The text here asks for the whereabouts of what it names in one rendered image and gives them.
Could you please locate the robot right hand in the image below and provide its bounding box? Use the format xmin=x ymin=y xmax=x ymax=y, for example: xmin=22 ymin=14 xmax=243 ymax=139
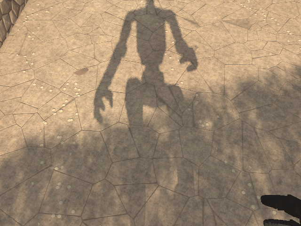
xmin=261 ymin=194 xmax=301 ymax=226

